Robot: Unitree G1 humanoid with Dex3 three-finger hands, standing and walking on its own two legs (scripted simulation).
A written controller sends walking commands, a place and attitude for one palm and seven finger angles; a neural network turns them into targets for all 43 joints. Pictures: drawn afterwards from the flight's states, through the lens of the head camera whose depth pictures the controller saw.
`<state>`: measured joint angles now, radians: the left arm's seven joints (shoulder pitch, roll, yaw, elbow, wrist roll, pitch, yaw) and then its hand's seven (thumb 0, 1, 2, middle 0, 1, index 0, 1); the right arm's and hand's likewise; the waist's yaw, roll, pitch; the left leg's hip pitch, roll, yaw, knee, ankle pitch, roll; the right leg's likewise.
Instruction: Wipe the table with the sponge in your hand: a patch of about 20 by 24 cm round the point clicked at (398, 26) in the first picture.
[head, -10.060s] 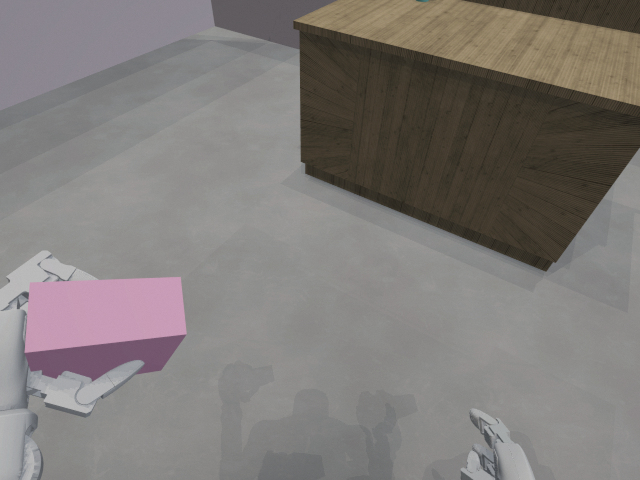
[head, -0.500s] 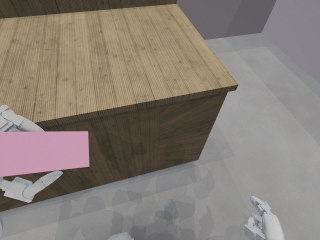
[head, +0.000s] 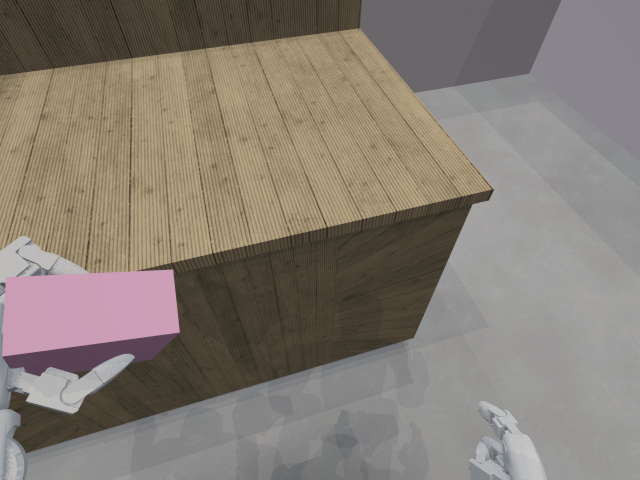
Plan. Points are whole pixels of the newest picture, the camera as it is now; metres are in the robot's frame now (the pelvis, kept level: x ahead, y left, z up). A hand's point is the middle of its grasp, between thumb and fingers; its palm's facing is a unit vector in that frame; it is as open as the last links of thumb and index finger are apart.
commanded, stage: come to a stop and stand still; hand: left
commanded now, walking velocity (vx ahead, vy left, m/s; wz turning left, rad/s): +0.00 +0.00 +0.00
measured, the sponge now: (116, 324) +0.23 +0.20 +0.15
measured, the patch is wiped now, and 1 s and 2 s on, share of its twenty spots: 0.00 0.00 0.00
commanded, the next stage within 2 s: look again from close up in 0.74 s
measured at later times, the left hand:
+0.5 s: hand (30, 387) +0.17 +0.24 +0.16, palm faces +0.38 -0.84 -0.39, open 10.0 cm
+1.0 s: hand out of the picture +0.21 +0.28 +0.21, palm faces +0.47 -0.81 -0.36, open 10.0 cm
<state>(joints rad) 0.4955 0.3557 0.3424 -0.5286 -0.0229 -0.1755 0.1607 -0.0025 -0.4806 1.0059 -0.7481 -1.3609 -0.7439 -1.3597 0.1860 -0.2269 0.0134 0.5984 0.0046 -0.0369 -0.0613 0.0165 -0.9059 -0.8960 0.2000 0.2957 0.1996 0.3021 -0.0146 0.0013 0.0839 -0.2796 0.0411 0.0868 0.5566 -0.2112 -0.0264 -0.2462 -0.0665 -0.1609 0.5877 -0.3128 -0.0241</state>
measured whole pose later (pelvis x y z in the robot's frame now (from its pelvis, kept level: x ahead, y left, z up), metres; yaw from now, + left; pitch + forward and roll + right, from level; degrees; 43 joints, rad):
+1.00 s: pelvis -0.04 +0.01 +0.00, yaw -3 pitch -2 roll -2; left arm 0.20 0.47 0.44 -0.34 -0.05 -0.24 0.12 0.00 -0.48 1.01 -0.75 -1.36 -0.75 -1.36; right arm 0.25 -0.22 0.05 0.60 0.00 -0.16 -0.02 0.02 -0.91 -0.90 0.20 0.30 0.20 0.30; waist 0.04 -0.01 0.03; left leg -0.34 0.03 0.00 0.58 -0.21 0.00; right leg -0.26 0.04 -0.07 0.52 -0.23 -0.04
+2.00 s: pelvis +0.01 +0.08 -0.01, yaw -3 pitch -1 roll -2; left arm 0.47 0.40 0.37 -0.51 -0.06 -0.21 0.14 0.00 -0.48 1.01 -0.75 -1.36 -0.75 -1.36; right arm 0.20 -0.25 -0.01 0.57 0.01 -0.05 0.00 0.02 -0.91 -0.90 0.20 0.30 0.20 0.30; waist -0.03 0.05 0.07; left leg -0.37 -0.06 0.05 0.82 -0.36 0.04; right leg -0.22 -0.07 -0.06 0.59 -0.34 0.05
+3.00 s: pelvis +0.05 +0.27 -0.01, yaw -4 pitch -4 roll -1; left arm 0.43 0.34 0.36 -0.50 -0.04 -0.15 0.15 0.00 -0.48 1.01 -0.75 -1.36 -0.75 -1.36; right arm 0.18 -0.22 0.00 0.61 0.01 -0.11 -0.02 0.02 -0.91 -0.90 0.20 0.30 0.20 0.30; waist -0.01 0.03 0.09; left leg -0.38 0.01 0.00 0.82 -0.35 0.00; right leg -0.26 -0.07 -0.05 0.70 -0.37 0.04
